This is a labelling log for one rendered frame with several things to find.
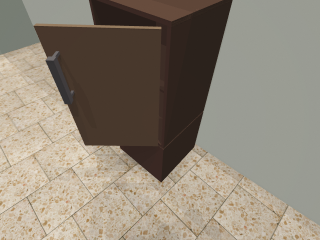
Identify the handle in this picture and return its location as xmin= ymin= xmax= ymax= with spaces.
xmin=45 ymin=51 xmax=75 ymax=105

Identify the cupboard door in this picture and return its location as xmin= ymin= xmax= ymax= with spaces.
xmin=34 ymin=23 xmax=162 ymax=146

